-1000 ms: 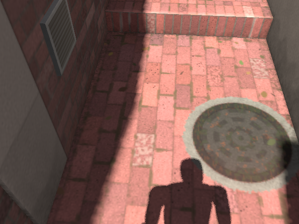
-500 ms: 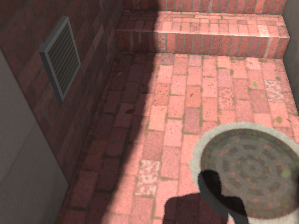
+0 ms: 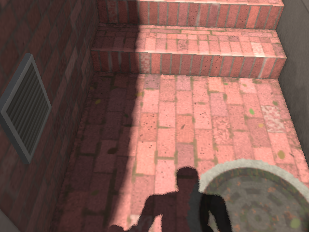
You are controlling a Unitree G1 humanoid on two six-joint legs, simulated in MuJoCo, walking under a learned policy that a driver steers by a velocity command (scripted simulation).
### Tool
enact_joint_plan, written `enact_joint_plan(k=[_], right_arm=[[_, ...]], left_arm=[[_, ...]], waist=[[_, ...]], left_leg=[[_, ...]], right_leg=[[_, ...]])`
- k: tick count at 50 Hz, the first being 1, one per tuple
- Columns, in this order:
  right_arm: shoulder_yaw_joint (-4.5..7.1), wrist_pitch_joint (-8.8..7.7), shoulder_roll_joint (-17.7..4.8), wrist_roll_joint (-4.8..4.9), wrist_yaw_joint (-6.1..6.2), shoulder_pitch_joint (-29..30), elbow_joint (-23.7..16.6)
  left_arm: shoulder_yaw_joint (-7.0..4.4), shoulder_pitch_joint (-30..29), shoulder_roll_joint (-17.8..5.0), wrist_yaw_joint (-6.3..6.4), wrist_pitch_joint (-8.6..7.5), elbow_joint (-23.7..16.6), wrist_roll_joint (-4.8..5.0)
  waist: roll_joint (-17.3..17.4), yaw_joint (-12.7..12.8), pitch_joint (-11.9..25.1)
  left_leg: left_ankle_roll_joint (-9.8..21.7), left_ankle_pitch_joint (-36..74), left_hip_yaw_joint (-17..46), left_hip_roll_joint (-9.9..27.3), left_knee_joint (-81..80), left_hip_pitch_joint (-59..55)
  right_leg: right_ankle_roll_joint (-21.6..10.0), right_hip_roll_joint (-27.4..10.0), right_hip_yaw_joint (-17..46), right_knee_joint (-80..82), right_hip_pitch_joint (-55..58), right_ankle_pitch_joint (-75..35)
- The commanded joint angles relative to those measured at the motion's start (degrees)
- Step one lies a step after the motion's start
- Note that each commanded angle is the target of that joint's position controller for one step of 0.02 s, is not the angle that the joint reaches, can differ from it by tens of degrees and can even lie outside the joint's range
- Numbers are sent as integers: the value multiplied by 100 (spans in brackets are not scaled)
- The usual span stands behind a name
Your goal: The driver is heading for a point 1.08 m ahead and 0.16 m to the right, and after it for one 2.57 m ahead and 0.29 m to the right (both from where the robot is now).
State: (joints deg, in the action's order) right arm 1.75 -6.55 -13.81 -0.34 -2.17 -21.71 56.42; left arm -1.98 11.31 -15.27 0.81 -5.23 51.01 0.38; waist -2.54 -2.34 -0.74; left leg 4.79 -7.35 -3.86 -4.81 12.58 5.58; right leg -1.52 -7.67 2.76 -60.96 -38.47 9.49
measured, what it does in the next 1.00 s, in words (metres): walks ahead: right foot, then left foot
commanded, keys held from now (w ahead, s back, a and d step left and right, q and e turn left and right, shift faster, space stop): w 1.00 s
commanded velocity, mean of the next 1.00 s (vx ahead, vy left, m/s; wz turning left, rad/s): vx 0.50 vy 0.00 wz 0.00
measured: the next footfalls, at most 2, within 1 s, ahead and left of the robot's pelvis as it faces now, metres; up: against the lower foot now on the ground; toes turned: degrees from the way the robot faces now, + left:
right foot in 0.30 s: +0.37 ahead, -0.17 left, +0.00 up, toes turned -1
left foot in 0.84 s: +0.62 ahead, +0.05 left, +0.00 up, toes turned +3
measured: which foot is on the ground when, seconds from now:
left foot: down 0.00-0.30, up 0.32-0.82, down 0.84-1.00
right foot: up 0.00-0.28, down 0.30-0.86, up 0.88-1.00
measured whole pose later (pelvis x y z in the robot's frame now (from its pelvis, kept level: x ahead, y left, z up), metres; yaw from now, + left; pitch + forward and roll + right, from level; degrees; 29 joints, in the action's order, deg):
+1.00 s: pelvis +0.54 -0.04 -0.01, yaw +1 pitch +0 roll +0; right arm 2.8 -6.7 -16.3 -0.3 -2.0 -13.2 53.8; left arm -2.1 16.3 -16.6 -0.1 -6.0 53.3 1.0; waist -2.2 0.4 -2.0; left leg 3.2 -8.6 -3.3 -1.3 23.1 14.7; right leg -2.8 -1.5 2.1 -64.2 -23.8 20.6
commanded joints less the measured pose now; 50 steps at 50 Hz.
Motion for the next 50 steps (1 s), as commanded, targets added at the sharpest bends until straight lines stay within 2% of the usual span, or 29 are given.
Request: enact_joint_plan(k=[1,5,10,12,13,14,15,16,17,18,19,20,21,23,27,32,37,39,40,41,42,43,44,45,46,47,48,49,50], right_arm=[[158,-46,-846,78,110,-36,-203],[158,7,-920,110,164,-324,-109],[187,156,-995,129,167,-581,58],[199,176,-1038,80,161,-333,-62],[178,201,-1005,57,194,-148,-125],[150,245,-955,38,211,-35,-171],[39,243,-743,-22,254,-191,-239],[-241,94,279,17,181,-1279,-246],[-118,-58,-318,260,160,-1166,-163],[18,-133,-858,391,157,-321,-434],[44,-152,-973,371,201,207,-597],[89,-108,-936,256,227,319,-590],[118,-17,-838,197,219,196,-571],[115,142,-577,162,217,36,-517],[124,250,-498,73,250,734,-761],[75,180,-420,131,196,1741,-986],[40,60,-529,158,71,2353,-1140],[60,-11,-673,185,42,2237,-1119],[120,-51,-831,149,18,2028,-1047],[193,-69,-931,130,28,1554,-900],[332,-78,-1190,86,76,669,-607],[438,-59,-1594,13,134,-363,-430],[535,-25,-1982,-51,60,-695,-188],[396,-35,-1388,43,8,-471,-262],[345,-60,-1199,79,20,-87,-349],[297,-72,-1086,63,16,452,-494],[256,-83,-978,41,14,799,-569],[235,-92,-943,-37,30,962,-551],[229,-87,-963,-46,32,959,-500]], left_arm=[[-58,83,-195,-18,-36,-318,-71],[-32,-767,-144,-105,-83,-601,-21],[-31,-1339,-209,-276,-167,-904,41],[-94,-1059,-403,-318,-145,-922,70],[-231,-517,-662,-332,-144,-780,55],[-383,498,-891,-320,-146,-464,37],[-523,1576,-1340,-260,-161,-183,32],[-563,1826,-1810,-311,-169,-109,-48],[-402,1681,-1110,-346,-216,-112,-63],[-325,1132,-810,-329,-229,-172,0],[-246,564,-633,-303,-199,-299,-3],[-170,218,-464,-314,-194,-354,-69],[-129,105,-368,-322,-207,-319,-128],[-126,166,-405,-317,-234,-176,-107],[-189,472,-657,-201,-198,22,-59],[-241,786,-863,-127,-102,146,-11],[-282,1099,-926,-138,-17,324,38],[-311,1064,-984,-118,34,327,53],[-322,962,-1067,-107,73,272,16],[-320,815,-1083,-97,112,232,3],[-247,770,-907,-94,137,192,-74],[-123,771,-651,-95,117,37,-173],[52,1486,72,-179,-44,49,-14],[-24,1230,-471,-168,-180,102,172],[-65,902,-691,-155,-259,-11,228],[-81,656,-770,-100,-263,-52,166],[-123,499,-789,-60,-229,-81,39],[-171,555,-765,-37,-161,-74,35],[-160,650,-651,-29,-99,-62,31]], waist=[[430,258,-287],[562,1,-419],[738,-94,-695],[926,152,-589],[1029,427,-266],[919,918,308],[176,1268,1067],[-1650,629,1945],[-1284,748,2021],[-835,707,1060],[-216,610,682],[-45,402,469],[-175,204,415],[-189,63,265],[-24,174,-142],[-30,531,-346],[-10,701,-532],[-84,542,-463],[-80,399,-246],[-101,96,56],[-10,-258,629],[724,-587,1393],[2102,-86,1790],[1468,-274,1414],[1173,-203,704],[634,-12,374],[419,121,144],[439,307,137],[536,378,121]], left_leg=[[909,789,1121,1673,-770,161],[684,806,794,1577,-616,-28],[579,783,845,1951,-158,-735],[448,1453,796,2019,130,-743],[330,2538,657,1872,771,-818],[177,3242,423,1581,1972,-530],[-63,2043,171,1231,3943,675],[-334,-2284,446,59,6147,2765],[-182,-2447,1360,155,7001,3401],[-51,-2006,1194,489,7126,3800],[-36,-1409,1037,846,6777,3540],[-64,-1096,971,1060,6400,3185],[-82,-914,999,1240,6106,2760],[-176,-815,863,1272,5672,2421],[-417,-160,717,1336,4330,2950],[-468,812,498,1119,2456,2912],[-307,565,437,1017,1809,3039],[-200,271,383,940,1680,2718],[-118,190,258,817,1608,2340],[-14,234,91,629,1419,1622],[133,271,116,621,1431,408],[573,8,1533,1713,1346,-1119],[1430,-1064,4235,2732,615,-2585],[1269,-1780,4264,2603,286,-2470],[1056,-1681,3519,2509,173,-1839],[908,-1039,2888,2335,36,-1138],[851,-447,2464,2169,-150,-569],[755,-31,2246,2105,-287,-146],[758,207,2025,2024,-406,24]], right_leg=[[152,-147,59,711,-429,-951],[219,179,-176,2035,-137,-1735],[53,360,-204,2722,-184,-1156],[-194,516,-294,2941,551,-732],[-311,687,-449,2975,1241,-659],[-459,933,-642,2978,2475,-613],[-840,21,458,3003,4139,-420],[-1858,-1343,3454,3706,6004,481],[-1813,-1441,4508,4594,5843,1197],[-1450,-1248,3455,4557,5078,907],[-1269,-1049,2464,4568,4219,-10],[-1201,-810,1862,4660,3510,-699],[-1147,-632,1490,4819,3075,-896],[-1198,-431,1024,5104,2707,-1146],[-1258,-373,608,5424,2802,-1214],[-1112,-297,350,5532,3257,-700],[-1168,-575,400,5232,4006,-886],[-1085,-660,429,5004,4221,-1363],[-1023,-590,354,4691,4346,-2119],[-904,-418,182,4103,4269,-2988],[-730,-49,-62,3047,3874,-3163],[-485,370,-338,1194,2702,-1589],[-117,1342,-134,-425,550,2151],[-204,1043,524,-1105,-225,2524],[-268,776,536,-1250,-553,1996],[-229,429,322,-1018,-356,1426],[-155,214,261,-635,-117,1017],[-123,57,331,-420,294,775],[-62,8,288,-250,445,717]])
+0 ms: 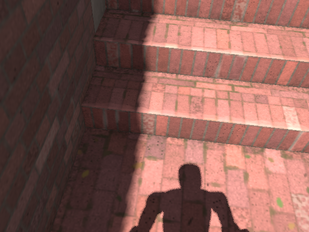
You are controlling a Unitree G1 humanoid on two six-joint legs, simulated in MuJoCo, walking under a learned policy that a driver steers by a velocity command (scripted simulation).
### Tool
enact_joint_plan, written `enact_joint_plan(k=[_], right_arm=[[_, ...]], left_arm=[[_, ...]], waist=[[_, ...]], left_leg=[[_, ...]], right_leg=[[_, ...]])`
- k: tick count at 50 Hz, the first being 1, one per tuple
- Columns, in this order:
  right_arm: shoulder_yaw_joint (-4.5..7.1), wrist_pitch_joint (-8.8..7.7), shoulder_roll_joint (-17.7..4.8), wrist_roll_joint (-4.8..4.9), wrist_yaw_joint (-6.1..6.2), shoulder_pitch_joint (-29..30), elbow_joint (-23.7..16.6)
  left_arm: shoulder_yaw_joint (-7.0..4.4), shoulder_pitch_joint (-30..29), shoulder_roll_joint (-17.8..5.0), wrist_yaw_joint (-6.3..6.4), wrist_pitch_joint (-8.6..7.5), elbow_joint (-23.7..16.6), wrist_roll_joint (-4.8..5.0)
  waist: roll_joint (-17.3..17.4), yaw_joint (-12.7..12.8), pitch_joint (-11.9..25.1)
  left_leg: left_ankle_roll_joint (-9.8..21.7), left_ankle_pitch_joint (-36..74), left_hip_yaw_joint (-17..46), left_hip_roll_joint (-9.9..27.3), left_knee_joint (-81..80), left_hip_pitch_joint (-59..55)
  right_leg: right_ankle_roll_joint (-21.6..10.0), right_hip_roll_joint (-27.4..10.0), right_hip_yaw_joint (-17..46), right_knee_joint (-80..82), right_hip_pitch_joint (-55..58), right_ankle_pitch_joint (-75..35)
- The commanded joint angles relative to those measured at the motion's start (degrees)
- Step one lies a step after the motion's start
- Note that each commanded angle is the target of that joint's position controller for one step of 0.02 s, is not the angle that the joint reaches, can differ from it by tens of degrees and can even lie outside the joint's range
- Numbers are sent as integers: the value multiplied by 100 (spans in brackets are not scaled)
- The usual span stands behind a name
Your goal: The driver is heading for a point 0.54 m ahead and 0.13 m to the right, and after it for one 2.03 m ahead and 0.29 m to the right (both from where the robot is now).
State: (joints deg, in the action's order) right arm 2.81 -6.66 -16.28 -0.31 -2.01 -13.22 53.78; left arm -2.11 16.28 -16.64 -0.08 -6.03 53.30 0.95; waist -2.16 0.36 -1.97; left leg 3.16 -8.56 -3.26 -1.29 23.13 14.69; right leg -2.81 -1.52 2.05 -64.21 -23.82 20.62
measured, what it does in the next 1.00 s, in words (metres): walks ahead: right foot, then left foot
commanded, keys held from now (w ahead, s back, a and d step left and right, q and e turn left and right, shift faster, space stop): w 0.54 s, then no key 0.46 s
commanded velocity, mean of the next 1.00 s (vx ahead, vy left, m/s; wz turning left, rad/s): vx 0.37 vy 0.00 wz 0.00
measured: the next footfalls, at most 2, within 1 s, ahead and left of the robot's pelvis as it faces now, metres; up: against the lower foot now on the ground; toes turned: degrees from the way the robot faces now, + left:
right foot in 0.40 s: +0.42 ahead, -0.20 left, +0.00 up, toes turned -2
left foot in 0.88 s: +0.54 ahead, -0.01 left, +0.00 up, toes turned +2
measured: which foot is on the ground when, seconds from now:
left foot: down 0.00-0.42, up 0.44-0.86, down 0.88-1.00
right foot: up 0.00-0.38, down 0.40-1.00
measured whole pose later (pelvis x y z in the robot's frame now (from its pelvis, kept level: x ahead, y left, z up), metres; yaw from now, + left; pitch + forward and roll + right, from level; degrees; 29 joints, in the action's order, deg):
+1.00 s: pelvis +0.44 -0.10 +0.00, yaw -1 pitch -1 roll +0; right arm -0.2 -2.2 -9.9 -0.8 1.4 -10.2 56.6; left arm -0.6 14.4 -11.4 1.7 -2.2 61.5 -1.1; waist -2.1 1.6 -2.7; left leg 3.5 -9.5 -4.1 -1.1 26.4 15.8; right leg -2.6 1.6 -1.2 -25.5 -5.5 18.6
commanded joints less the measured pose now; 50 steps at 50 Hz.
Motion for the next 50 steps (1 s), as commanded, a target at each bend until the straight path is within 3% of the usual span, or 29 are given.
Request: enact_joint_plan(k=[1,4,8,11,13,16,18,19,20,21,22,23,24,25,26,27,28,31,36,39,41,43,44,45,46,47,48,50], right_arm=[[145,-78,-842,-53,35,30,-203],[194,-38,-1022,-20,122,-354,-36],[166,51,-1003,38,209,-681,72],[160,92,-1070,72,227,-866,130],[140,130,-1000,129,180,-1114,228],[188,214,-1095,163,180,-931,213],[221,246,-1182,150,200,-718,128],[143,217,-805,-252,196,-758,112],[122,252,-665,-329,198,-807,52],[-22,250,-125,-217,179,-1405,-124],[-8,214,-81,22,162,-1988,-149],[101,231,-597,2,178,-1554,-78],[126,177,-728,51,130,-919,-193],[102,171,-586,34,108,-732,-197],[94,240,-512,-99,86,-680,-196],[73,333,-416,-179,57,-783,-119],[78,404,-410,-214,47,-795,-79],[46,510,-230,-174,73,-655,-62],[-73,540,6,-121,115,99,-190],[-111,528,10,-78,219,227,-153],[-118,492,37,-53,266,168,-100],[-126,429,89,-63,323,-143,52],[-105,360,-48,-102,367,-365,144],[-57,296,-402,-211,413,-531,124],[-48,328,-556,-93,397,-246,112],[-139,372,-145,-27,360,-245,156],[-195,387,-6,-24,343,-96,162],[-231,454,37,-25,376,251,151]], left_arm=[[-100,35,-377,45,20,-352,-49],[-106,-314,-303,57,82,-506,-90],[-101,-1002,-179,7,75,-721,-82],[-73,-1516,-122,-79,40,-860,-50],[-71,-1603,-152,-130,20,-936,-61],[-94,-1759,-318,-250,-30,-1113,-37],[-193,-1223,-556,-280,-27,-1037,-35],[-158,-626,-419,-296,67,-710,-546],[-271,538,-613,-253,44,-323,-635],[-438,1223,-1389,-121,-1,-235,-671],[-559,1107,-1898,-138,72,-206,-424],[-514,435,-1488,-166,118,-328,-331],[-364,57,-907,-185,126,-400,-285],[-278,-164,-631,-176,124,-385,-294],[-224,-200,-494,-147,109,-327,-264],[-195,-161,-434,-139,85,-256,-261],[-191,-102,-439,-125,15,-176,-199],[-185,81,-491,-120,-101,2,-170],[-104,222,-375,-52,29,212,-195],[-86,399,-361,-2,95,389,-210],[-55,359,-286,11,168,481,-239],[-21,133,-232,58,223,517,-195],[15,183,-165,82,221,538,-194],[41,272,-120,126,174,470,-214],[132,1078,364,168,271,754,-113],[78,950,67,242,374,902,-174],[50,750,-2,247,419,904,-203],[72,450,26,205,474,948,-220]], waist=[[539,99,179],[614,25,-4],[750,-148,-178],[822,-293,-308],[917,-361,-416],[972,-229,-496],[1049,110,-194],[865,254,-88],[778,650,581],[-812,557,1412],[-2153,249,2139],[-1053,94,1549],[-399,200,889],[-222,66,575],[-391,-43,432],[-480,-112,439],[-424,-202,373],[-275,-301,273],[-359,-117,181],[-343,5,250],[-286,20,207],[-99,-173,185],[148,-207,308],[475,-143,502],[1265,278,649],[1090,96,690],[1033,145,517],[931,238,353]], left_leg=[[1015,439,1826,1702,-1596,-802],[1039,595,1362,1620,-1784,-833],[771,795,790,1390,-1753,-884],[674,685,591,1423,-1700,-949],[646,658,516,1486,-1593,-1264],[528,849,562,1749,-1216,-1610],[404,1891,538,1812,-689,-1645],[239,2587,160,1490,209,-1552],[57,2416,-73,1033,1799,-1087],[-92,233,-212,540,3994,464],[-96,-2307,343,-359,5265,1649],[108,-1754,911,124,5583,1992],[168,-1198,784,389,5281,2008],[189,-845,763,614,4791,1768],[154,-776,718,731,4440,1526],[110,-717,632,719,4316,1216],[56,-649,558,670,4241,1055],[-102,-541,396,564,3768,1160],[-236,-57,106,444,2090,984],[-201,44,40,321,1513,713],[-125,-193,29,272,1180,521],[-20,202,41,233,202,-124],[10,1106,388,541,-257,-774],[107,2650,1259,1406,-263,-1402],[855,4111,1790,2048,-49,-1449],[1060,3776,1928,2058,-181,-1200],[906,3231,1771,1841,-308,-935],[325,1625,1310,1306,-520,-522]], right_leg=[[149,-619,270,230,-1092,-474],[355,-644,178,804,-1583,-1236],[436,-501,-17,1940,-1670,-2456],[420,-314,-180,2699,-1375,-2839],[374,-270,-208,2883,-1377,-2695],[149,-242,-131,3227,-1256,-2141],[-48,-51,-259,3330,-339,-1740],[-215,112,-518,3644,378,-1300],[-323,178,-545,3622,1707,-1163],[-621,-1432,1597,3817,3252,-113],[-1093,-2232,4316,5193,3901,-27],[-847,-1952,3542,5087,3348,219],[-740,-1631,2389,4916,2627,-317],[-623,-1372,1791,5018,2076,-1008],[-571,-1200,1396,5118,1749,-1476],[-570,-1106,1130,5190,1524,-1864],[-621,-1102,971,5229,1350,-2772],[-794,-1091,422,5170,1419,-4556],[-765,-897,-79,5013,1562,-4925],[-784,-965,-14,4780,1807,-5106],[-782,-1062,144,4516,1905,-4922],[-595,-971,236,4119,1812,-4327],[-367,-783,249,3914,1597,-3610],[-212,-512,146,3628,1165,-2255],[-85,43,-184,3476,1055,-104],[-57,119,-162,3491,1260,481],[-45,136,-108,3696,1408,339],[7,-8,39,4430,1771,-576]])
